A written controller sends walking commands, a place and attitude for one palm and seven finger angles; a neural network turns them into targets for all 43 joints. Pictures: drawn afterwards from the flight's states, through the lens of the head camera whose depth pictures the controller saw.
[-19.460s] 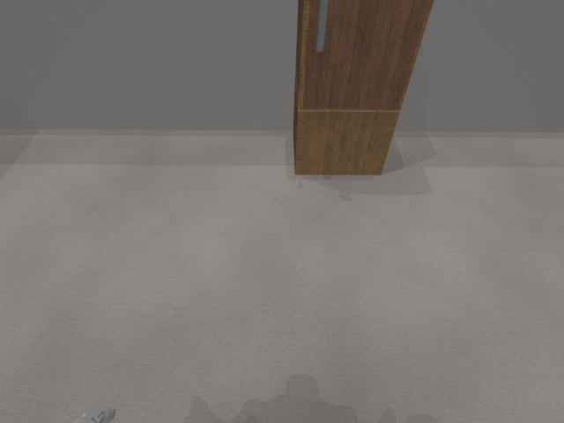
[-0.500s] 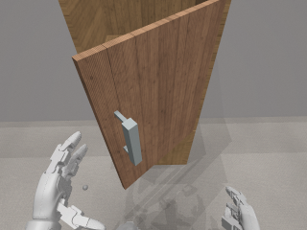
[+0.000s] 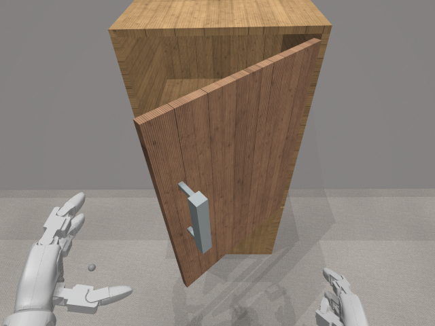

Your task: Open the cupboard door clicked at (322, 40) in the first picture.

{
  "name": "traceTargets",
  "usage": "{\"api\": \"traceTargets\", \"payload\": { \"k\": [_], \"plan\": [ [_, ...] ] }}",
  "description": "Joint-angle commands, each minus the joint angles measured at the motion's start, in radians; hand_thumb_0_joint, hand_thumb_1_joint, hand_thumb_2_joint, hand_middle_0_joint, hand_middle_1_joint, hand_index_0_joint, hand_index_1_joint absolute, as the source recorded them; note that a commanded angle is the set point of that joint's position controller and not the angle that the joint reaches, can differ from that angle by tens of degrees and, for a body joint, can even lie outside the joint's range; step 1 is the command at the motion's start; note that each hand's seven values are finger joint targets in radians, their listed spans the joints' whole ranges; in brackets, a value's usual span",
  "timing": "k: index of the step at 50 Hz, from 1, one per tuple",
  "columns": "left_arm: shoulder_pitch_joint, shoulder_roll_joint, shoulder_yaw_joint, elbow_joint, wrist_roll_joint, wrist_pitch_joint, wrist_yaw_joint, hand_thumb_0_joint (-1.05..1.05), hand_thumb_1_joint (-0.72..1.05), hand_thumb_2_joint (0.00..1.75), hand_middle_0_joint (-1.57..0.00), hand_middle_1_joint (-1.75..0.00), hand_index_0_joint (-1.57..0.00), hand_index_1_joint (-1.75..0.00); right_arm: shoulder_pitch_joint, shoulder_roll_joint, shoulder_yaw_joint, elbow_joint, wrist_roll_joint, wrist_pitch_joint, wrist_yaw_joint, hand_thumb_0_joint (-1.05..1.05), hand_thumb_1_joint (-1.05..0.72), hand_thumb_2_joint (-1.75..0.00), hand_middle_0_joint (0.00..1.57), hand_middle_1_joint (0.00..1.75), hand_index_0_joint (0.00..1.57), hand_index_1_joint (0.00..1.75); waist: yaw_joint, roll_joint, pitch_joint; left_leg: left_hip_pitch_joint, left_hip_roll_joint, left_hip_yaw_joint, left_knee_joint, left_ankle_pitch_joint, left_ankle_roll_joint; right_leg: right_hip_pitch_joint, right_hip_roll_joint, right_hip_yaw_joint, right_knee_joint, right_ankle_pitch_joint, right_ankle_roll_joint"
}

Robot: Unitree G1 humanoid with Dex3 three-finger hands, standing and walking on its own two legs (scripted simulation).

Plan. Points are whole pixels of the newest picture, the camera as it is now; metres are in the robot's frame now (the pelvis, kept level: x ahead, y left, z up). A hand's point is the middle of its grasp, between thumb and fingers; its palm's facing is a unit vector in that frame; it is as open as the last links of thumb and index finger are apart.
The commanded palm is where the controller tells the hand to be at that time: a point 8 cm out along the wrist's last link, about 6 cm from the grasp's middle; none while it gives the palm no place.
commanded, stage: draw the hand back to the body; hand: left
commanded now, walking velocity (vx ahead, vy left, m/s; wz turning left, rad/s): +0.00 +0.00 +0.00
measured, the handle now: (194, 218) +0.32 +0.08 +0.03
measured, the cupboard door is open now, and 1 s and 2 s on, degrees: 42 42 42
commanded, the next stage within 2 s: step back with the hand held close in 0.84 s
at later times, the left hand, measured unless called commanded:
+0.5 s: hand (46, 214) +0.22 +0.26 +0.18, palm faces +0.43 -0.80 -0.41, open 8.6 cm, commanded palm +0.17 +0.30 +0.19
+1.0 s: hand (53, 215) +0.21 +0.25 +0.18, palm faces +0.43 -0.81 -0.40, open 7.4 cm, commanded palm +0.16 +0.29 +0.20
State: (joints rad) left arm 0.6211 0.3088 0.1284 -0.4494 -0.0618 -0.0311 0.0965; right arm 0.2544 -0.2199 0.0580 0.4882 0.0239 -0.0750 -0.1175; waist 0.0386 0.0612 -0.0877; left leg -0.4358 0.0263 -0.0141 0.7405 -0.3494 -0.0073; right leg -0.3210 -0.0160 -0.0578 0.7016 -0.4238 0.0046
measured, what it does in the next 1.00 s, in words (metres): stands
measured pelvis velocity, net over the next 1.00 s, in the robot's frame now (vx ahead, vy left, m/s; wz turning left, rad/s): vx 0.02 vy -0.01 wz -0.02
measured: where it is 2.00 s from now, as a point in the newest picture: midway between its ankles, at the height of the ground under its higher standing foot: outside the picture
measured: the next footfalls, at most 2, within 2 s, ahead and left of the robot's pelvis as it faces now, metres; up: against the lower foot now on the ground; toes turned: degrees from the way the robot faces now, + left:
none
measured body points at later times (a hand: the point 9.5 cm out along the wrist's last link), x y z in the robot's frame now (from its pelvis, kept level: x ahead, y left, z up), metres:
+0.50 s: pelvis +0.02 +0.00 +0.03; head +0.01 -0.02 +0.47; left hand +0.19 +0.30 +0.20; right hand +0.21 -0.22 -0.06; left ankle +0.02 +0.12 -0.72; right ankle -0.03 -0.12 -0.72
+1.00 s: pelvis +0.02 -0.01 +0.03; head +0.00 -0.03 +0.48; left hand +0.19 +0.29 +0.20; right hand +0.20 -0.23 -0.06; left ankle +0.02 +0.12 -0.72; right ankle -0.03 -0.12 -0.72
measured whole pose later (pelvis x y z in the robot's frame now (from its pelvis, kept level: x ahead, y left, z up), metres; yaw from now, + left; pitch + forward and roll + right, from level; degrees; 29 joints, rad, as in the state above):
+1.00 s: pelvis +0.02 -0.01 +0.03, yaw -1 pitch -3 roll +0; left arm 0.46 0.33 0.33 -0.39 -0.07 -0.05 0.11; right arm 0.19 -0.23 0.02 0.62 0.00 -0.07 -0.09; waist 0.06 0.06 0.01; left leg -0.14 0.03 0.01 0.42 -0.22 -0.02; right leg -0.03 -0.01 -0.04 0.37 -0.29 0.00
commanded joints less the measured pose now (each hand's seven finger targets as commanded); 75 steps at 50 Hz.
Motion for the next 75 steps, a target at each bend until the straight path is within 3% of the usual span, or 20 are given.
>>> {"api": "traceTargets", "payload": {
  "k": [1, 7, 10, 12, 18, 23, 27, 32, 41, 46, 47, 48, 49, 51, 55, 59, 67, 71, 72, 75],
  "plan": [
    [-0.099, 0.136, 0.133, -0.203, 0.013, -0.066, 0.045, 0.00, 0.13, 0.57, -0.17, -0.30, -0.17, -0.30, -0.138, -0.092, -0.038, -0.141, -0.009, -0.068, -0.013, 0.00, -0.90, -0.90, 0.20, 0.30, 0.20, 0.30, 0.003, -0.013, -0.001, 0.191, -0.020, 0.008, -0.182, 0.155, 0.035, -0.011, 0.010, 0.004, -0.210, 0.201, -0.015],
    [-0.134, 0.154, 0.179, -0.171, 0.014, -0.070, 0.048, 0.00, 0.34, 0.66, -0.18, -0.30, -0.18, -0.30, -0.165, -0.099, -0.041, -0.096, -0.016, -0.081, -0.005, 0.00, -0.90, -0.90, 0.20, 0.30, 0.20, 0.30, 0.015, -0.043, 0.016, 0.255, -0.016, 0.011, -0.257, 0.228, 0.035, 0.085, 0.013, -0.001, -0.266, 0.273, -0.015],
    [-0.154, 0.168, 0.211, -0.193, 0.014, -0.077, 0.048, 0.00, 0.44, 0.70, -0.18, -0.30, -0.18, -0.30, -0.169, -0.098, -0.044, -0.081, -0.020, -0.086, 0.001, 0.00, -0.90, -0.90, 0.20, 0.30, 0.20, 0.30, 0.020, 0.008, 0.003, 0.296, -0.016, 0.015, -0.286, 0.273, 0.031, 0.118, 0.014, 0.000, -0.280, 0.315, -0.016],
    [-0.146, 0.184, 0.242, -0.162, 0.009, -0.075, 0.048, 0.00, 0.51, 0.74, -0.19, -0.30, -0.19, -0.30, -0.180, -0.100, -0.048, -0.071, -0.021, -0.082, 0.003, 0.00, -0.90, -0.90, 0.20, 0.30, 0.20, 0.30, 0.028, -0.038, 0.011, 0.299, -0.014, 0.019, -0.299, 0.292, 0.032, 0.146, 0.016, -0.001, -0.297, 0.339, -0.016],
    [-0.193, 0.198, 0.293, -0.167, 0.001, -0.081, 0.044, 0.00, 0.73, 0.82, -0.19, -0.30, -0.19, -0.30, -0.187, -0.100, -0.055, -0.052, -0.024, -0.074, 0.011, 0.00, -0.90, -0.90, 0.20, 0.30, 0.20, 0.30, 0.030, 0.011, 0.013, 0.340, -0.013, 0.030, -0.324, 0.356, 0.029, 0.187, 0.017, 0.003, -0.320, 0.401, -0.015],
    [-0.230, 0.227, 0.342, -0.165, -0.005, -0.084, 0.045, 0.00, 0.90, 0.90, -0.20, -0.30, -0.20, -0.30, -0.190, -0.101, -0.064, -0.041, -0.026, -0.066, 0.017, 0.00, -0.90, -0.90, 0.20, 0.30, 0.20, 0.30, 0.032, 0.001, -0.002, 0.365, -0.014, 0.039, -0.327, 0.418, 0.031, 0.215, 0.016, 0.006, -0.330, 0.472, -0.013],
    [-0.210, 0.179, 0.295, -0.120, -0.006, -0.074, 0.032, 0.00, 0.90, 0.90, -0.20, -0.30, -0.20, -0.30, -0.191, -0.107, -0.072, -0.037, -0.023, -0.054, 0.026, 0.00, -0.90, -0.90, 0.20, 0.30, 0.20, 0.30, 0.029, -0.021, 0.017, 0.371, -0.011, 0.040, -0.336, 0.425, 0.032, 0.211, 0.019, 0.003, -0.342, 0.468, -0.010],
    [-0.239, 0.228, 0.331, -0.154, -0.004, -0.079, 0.036, 0.00, 0.90, 0.90, -0.20, -0.30, -0.20, -0.30, -0.199, -0.107, -0.076, -0.038, -0.027, -0.048, 0.021, 0.00, -0.90, -0.90, 0.20, 0.30, 0.20, 0.30, 0.034, -0.026, -0.016, 0.387, -0.018, 0.046, -0.338, 0.415, 0.036, 0.233, 0.017, 0.010, -0.350, 0.482, -0.009],
    [-0.233, 0.213, 0.325, -0.165, -0.004, -0.086, 0.035, 0.00, 0.90, 0.90, -0.20, -0.30, -0.20, -0.30, -0.199, -0.098, -0.075, -0.030, -0.026, -0.057, 0.022, 0.00, -0.90, -0.90, 0.20, 0.30, 0.20, 0.30, 0.031, 0.014, 0.009, 0.399, -0.019, 0.050, -0.345, 0.409, 0.031, 0.219, 0.020, 0.010, -0.363, 0.475, -0.007],
    [-0.235, 0.206, 0.320, -0.139, -0.007, -0.088, 0.033, 0.00, 0.90, 0.90, -0.20, -0.30, -0.20, -0.30, -0.205, -0.099, -0.078, -0.027, -0.025, -0.058, 0.021, 0.00, -0.90, -0.90, 0.20, 0.30, 0.20, 0.30, 0.029, -0.016, 0.027, 0.399, -0.018, 0.049, -0.355, 0.373, 0.033, 0.207, 0.023, 0.012, -0.380, 0.441, -0.004],
    [-0.231, 0.211, 0.324, -0.122, -0.007, -0.088, 0.033, 0.00, 0.90, 0.90, -0.20, -0.30, -0.20, -0.30, -0.205, -0.101, -0.078, -0.024, -0.026, -0.057, 0.019, 0.00, -0.90, -0.90, 0.20, 0.30, 0.20, 0.30, 0.031, -0.040, 0.030, 0.393, -0.019, 0.048, -0.355, 0.375, 0.035, 0.216, 0.021, 0.012, -0.382, 0.447, -0.006],
    [-0.311, 0.227, 0.320, -0.217, -0.009, -0.099, 0.033, 0.00, 0.90, 0.90, -0.20, -0.30, -0.20, -0.30, -0.219, -0.101, -0.077, -0.036, -0.023, -0.064, 0.020, 0.00, -0.90, -0.90, 0.20, 0.30, 0.20, 0.30, 0.029, -0.010, 0.007, 0.406, -0.021, 0.047, -0.354, 0.367, 0.036, 0.216, 0.018, 0.020, -0.384, 0.444, -0.003],
    [-0.353, 0.352, 0.448, -0.233, -0.001, -0.134, 0.039, 0.00, 0.90, 0.90, -0.20, -0.30, -0.20, -0.30, -0.195, -0.119, -0.077, -0.053, -0.022, -0.037, 0.020, 0.00, -0.90, -0.90, 0.20, 0.30, 0.20, 0.30, -0.016, -0.060, 0.098, 0.344, 0.001, 0.040, -0.295, 0.358, 0.050, 0.114, -0.028, 0.060, -0.437, 0.527, 0.008],
    [-0.190, 0.248, 0.367, -0.118, 0.000, -0.126, 0.022, 0.00, 0.90, 0.90, -0.20, -0.30, -0.20, -0.30, -0.195, -0.113, -0.086, -0.044, -0.025, 0.000, 0.024, 0.00, -0.90, -0.90, 0.20, 0.30, 0.20, 0.30, -0.023, -0.129, 0.062, 0.332, -0.002, 0.036, -0.263, 0.375, 0.043, 0.127, -0.054, 0.051, -0.416, 0.605, 0.012],
    [-0.095, 0.242, 0.366, -0.166, -0.001, -0.129, 0.024, 0.00, 0.90, 0.90, -0.20, -0.30, -0.20, -0.30, -0.192, -0.118, -0.097, -0.073, -0.019, 0.045, 0.027, 0.00, -0.90, -0.90, 0.20, 0.30, 0.20, 0.30, -0.027, -0.042, -0.043, 0.346, 0.015, 0.049, -0.265, 0.516, 0.038, 0.170, -0.051, 0.037, -0.348, 0.678, 0.018],
    [-0.076, 0.285, 0.404, -0.241, -0.004, -0.128, 0.040, 0.00, 0.90, 0.90, -0.20, -0.30, -0.20, -0.30, -0.194, -0.119, -0.103, -0.100, -0.012, 0.068, 0.022, 0.00, -0.90, -0.90, 0.20, 0.30, 0.20, 0.30, -0.025, -0.033, -0.092, 0.340, 0.032, 0.036, -0.271, 0.593, 0.033, 0.186, -0.033, 0.028, -0.302, 0.661, 0.017],
    [-0.044, 0.294, 0.427, -0.261, -0.006, -0.150, 0.060, 0.00, 0.90, 0.90, -0.20, -0.30, -0.20, -0.30, -0.185, -0.126, -0.114, -0.111, -0.010, 0.062, 0.019, 0.00, -0.90, -0.90, 0.20, 0.30, 0.20, 0.30, -0.029, 0.016, -0.047, 0.198, 0.048, 0.004, -0.318, 0.386, 0.032, 0.166, -0.020, 0.045, -0.291, 0.451, 0.016],
    [-0.052, 0.281, 0.418, -0.263, 0.003, -0.176, 0.066, 0.00, 0.90, 0.90, -0.20, -0.30, -0.20, -0.30, -0.176, -0.134, -0.112, -0.113, -0.008, 0.041, 0.021, 0.00, -0.90, -0.90, 0.20, 0.30, 0.20, 0.30, -0.038, 0.028, 0.017, 0.055, 0.061, -0.037, -0.390, 0.045, 0.042, 0.157, -0.001, 0.055, -0.293, 0.225, 0.013],
    [-0.064, 0.293, 0.432, -0.285, 0.009, -0.186, 0.068, 0.00, 0.90, 0.90, -0.20, -0.30, -0.20, -0.30, -0.181, -0.142, -0.115, -0.117, -0.010, 0.034, 0.020, 0.00, -0.90, -0.90, 0.20, 0.30, 0.20, 0.30, -0.036, 0.076, 0.019, -0.003, 0.070, -0.059, -0.421, -0.030, 0.052, 0.195, 0.010, 0.053, -0.269, 0.202, 0.014],
    [-0.062, 0.275, 0.440, -0.286, 0.022, -0.207, 0.068, 0.00, 0.90, 0.90, -0.20, -0.30, -0.20, -0.30, -0.170, -0.147, -0.114, -0.121, -0.012, 0.007, 0.021, 0.00, -0.90, -0.90, 0.20, 0.30, 0.20, 0.30, -0.032, 0.116, 0.026, -0.170, 0.108, -0.112, -0.490, -0.219, 0.079, 0.295, 0.045, 0.046, -0.161, 0.160, 0.020]
  ]
}}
